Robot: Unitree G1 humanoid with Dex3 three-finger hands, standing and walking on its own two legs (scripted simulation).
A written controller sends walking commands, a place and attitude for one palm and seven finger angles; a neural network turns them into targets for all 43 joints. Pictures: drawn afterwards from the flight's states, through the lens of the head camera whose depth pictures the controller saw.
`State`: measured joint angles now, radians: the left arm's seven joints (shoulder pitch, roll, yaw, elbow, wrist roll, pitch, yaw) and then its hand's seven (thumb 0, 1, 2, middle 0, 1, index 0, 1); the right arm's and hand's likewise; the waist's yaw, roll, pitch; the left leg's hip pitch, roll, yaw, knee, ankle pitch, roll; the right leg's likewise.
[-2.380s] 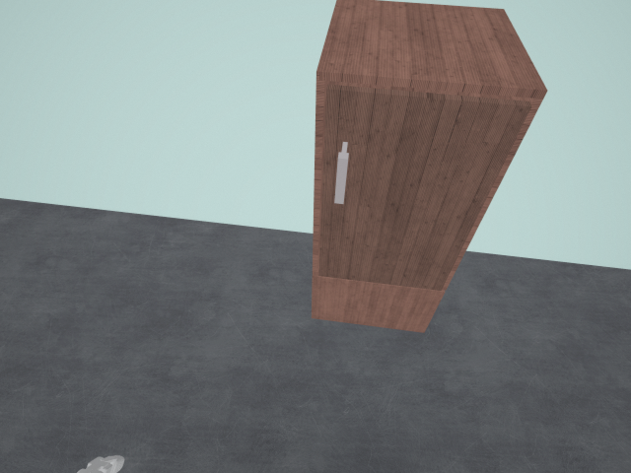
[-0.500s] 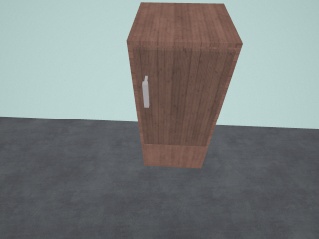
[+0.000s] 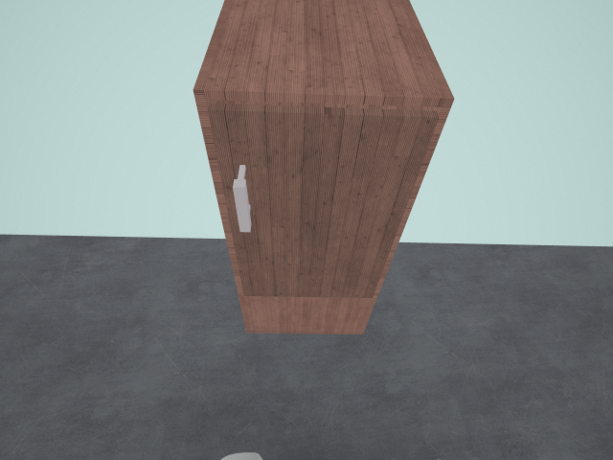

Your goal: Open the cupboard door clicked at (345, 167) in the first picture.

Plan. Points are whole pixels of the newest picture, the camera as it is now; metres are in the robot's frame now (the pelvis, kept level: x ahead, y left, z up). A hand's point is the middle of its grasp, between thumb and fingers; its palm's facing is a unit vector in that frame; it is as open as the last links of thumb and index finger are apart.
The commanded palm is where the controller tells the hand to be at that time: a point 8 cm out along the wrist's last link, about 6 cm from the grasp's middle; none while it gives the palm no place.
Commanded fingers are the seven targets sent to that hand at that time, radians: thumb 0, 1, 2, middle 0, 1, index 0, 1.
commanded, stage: come to a stop and stand still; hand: left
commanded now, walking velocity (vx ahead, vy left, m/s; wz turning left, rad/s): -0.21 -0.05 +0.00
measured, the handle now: (243, 199) +0.54 +0.16 -0.03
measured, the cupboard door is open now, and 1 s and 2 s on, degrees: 0 0 0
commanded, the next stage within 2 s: look again from close up in 0.72 s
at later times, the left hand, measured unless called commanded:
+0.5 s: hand out of the picture +0.04 +0.14 -0.17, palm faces +0.03 -0.97 -0.23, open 7.4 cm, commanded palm none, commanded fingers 0.00 0.90 0.90 -0.20 -0.30 -0.20 -0.30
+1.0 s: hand out of the picture -0.07 +0.12 -0.18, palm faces +0.11 -0.98 -0.18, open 7.4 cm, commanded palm none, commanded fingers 0.00 0.90 0.90 -0.20 -0.30 -0.20 -0.30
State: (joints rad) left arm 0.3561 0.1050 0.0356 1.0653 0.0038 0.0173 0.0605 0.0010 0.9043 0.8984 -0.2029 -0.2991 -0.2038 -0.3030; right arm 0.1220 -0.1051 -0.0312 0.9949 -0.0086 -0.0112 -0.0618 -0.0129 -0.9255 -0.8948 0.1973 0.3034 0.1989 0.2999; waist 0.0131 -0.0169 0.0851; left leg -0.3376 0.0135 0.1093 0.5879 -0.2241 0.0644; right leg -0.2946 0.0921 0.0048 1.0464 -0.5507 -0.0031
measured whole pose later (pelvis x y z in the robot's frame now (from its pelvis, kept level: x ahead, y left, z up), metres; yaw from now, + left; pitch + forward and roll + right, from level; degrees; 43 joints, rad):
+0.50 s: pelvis -0.04 -0.04 -0.02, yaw +2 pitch -3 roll -1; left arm 0.27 0.19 0.01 0.89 0.02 0.05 0.03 0.00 0.91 0.90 -0.20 -0.30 -0.20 -0.30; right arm 0.33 -0.21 -0.05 0.90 -0.04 0.05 0.00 0.00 -0.91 -0.90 0.19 0.30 0.19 0.30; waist -0.04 0.02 -0.01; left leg -0.44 0.03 -0.01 0.71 -0.23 0.00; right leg -0.34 -0.02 0.00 0.75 -0.40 0.01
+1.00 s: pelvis -0.04 -0.05 +0.00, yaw +3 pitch -2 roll -1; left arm 0.39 0.15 0.02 1.05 0.02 0.02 0.02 0.00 0.91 0.90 -0.20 -0.30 -0.20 -0.30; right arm 0.32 -0.15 -0.02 1.02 -0.03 0.02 -0.01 0.01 -0.92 -0.90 0.20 0.30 0.20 0.30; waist 0.00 0.01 -0.01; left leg -0.40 0.01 -0.05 0.58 -0.19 -0.01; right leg -0.29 -0.01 0.01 0.61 -0.29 0.01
